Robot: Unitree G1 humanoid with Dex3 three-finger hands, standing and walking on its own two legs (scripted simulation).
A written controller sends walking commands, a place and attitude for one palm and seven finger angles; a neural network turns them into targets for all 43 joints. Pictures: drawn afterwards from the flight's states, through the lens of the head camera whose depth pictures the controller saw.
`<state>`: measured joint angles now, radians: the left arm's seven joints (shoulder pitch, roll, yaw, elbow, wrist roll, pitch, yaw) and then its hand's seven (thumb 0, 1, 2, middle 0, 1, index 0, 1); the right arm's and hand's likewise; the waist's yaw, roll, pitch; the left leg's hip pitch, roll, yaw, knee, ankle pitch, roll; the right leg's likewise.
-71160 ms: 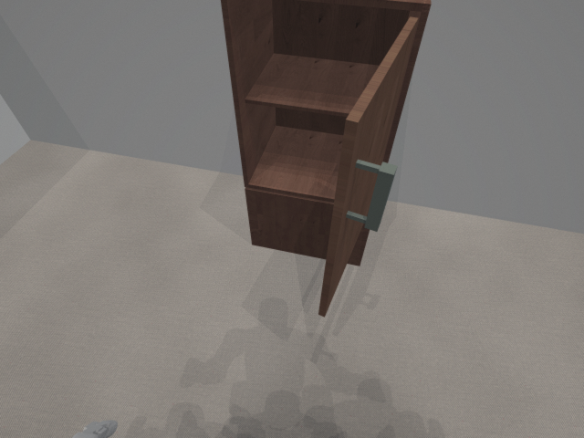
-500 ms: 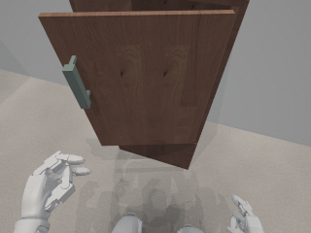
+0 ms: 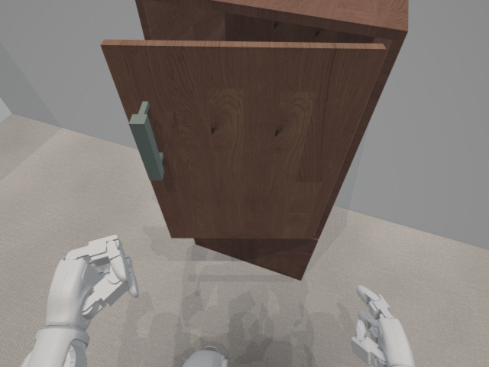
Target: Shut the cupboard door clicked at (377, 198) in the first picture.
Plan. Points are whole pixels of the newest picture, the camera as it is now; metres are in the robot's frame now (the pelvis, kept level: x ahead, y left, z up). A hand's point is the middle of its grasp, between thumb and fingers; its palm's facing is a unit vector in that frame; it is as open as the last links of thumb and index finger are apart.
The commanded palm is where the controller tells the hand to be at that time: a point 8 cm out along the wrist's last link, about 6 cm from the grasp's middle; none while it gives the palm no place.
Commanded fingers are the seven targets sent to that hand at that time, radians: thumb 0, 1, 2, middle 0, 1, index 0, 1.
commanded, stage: raise the hand and make a fist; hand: left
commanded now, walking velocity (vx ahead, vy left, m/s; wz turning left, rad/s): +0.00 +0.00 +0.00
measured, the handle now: (151, 142) +0.48 +0.22 +0.09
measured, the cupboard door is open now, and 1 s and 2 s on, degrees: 20 20 20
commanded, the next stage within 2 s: bring the fist close to the handle in 0.60 s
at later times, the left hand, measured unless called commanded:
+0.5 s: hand (136, 267) +0.23 +0.17 +0.09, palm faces +0.09 -1.00 -0.04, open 3.1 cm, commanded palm +0.20 +0.22 +0.09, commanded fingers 0.00 0.90 0.90 -1.30 -1.50 -1.30 -1.50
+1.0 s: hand (147, 235) +0.28 +0.17 +0.09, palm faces +0.08 -1.00 -0.03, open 3.1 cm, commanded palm +0.26 +0.22 +0.09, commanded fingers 0.00 0.90 0.90 -1.30 -1.50 -1.30 -1.50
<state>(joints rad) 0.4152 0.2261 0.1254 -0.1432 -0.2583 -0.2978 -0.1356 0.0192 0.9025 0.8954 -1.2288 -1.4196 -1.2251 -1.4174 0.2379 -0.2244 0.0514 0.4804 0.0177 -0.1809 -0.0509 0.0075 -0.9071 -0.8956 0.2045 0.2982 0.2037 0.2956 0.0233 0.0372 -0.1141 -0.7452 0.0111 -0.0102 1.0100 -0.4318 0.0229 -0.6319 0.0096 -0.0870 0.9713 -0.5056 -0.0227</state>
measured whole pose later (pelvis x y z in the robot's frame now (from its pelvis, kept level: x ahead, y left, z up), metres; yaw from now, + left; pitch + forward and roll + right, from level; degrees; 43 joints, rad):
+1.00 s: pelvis +0.01 -0.02 +0.01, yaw +0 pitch +8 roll +0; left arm 0.14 0.23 0.18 0.10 -0.27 -0.26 -0.16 0.02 0.90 0.90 -1.31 -1.50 -1.30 -1.50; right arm 0.24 -0.25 0.04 0.58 0.03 -0.17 -0.06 0.01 -0.91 -0.90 0.20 0.30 0.20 0.30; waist 0.02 0.04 -0.09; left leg -0.65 0.02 0.00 0.91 -0.40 -0.01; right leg -0.56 0.02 -0.08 0.91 -0.49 -0.05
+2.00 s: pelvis +0.00 -0.01 +0.02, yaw -2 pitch +10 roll -1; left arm -0.32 0.26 0.26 0.61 -0.20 -0.34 -0.10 0.02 0.90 0.90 -1.30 -1.50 -1.30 -1.50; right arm 0.31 -0.26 0.01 0.63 0.02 -0.06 -0.03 0.01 -0.91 -0.90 0.20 0.30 0.20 0.30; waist -0.04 0.03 -0.10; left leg -0.68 0.03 0.04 0.87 -0.37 0.01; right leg -0.61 0.02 -0.04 0.87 -0.45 -0.03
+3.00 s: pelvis -0.01 +0.00 +0.00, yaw -2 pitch +16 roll -2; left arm -0.81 0.46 0.32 1.12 -0.18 -0.37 -0.33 0.02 0.90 0.90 -1.31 -1.50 -1.30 -1.50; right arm 0.36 -0.29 0.02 0.67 0.03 -0.03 -0.03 0.00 -0.91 -0.90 0.20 0.30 0.20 0.30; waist -0.12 0.03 -0.10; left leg -0.88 0.03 0.01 0.99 -0.39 0.02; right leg -0.78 0.03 -0.06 0.96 -0.46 -0.03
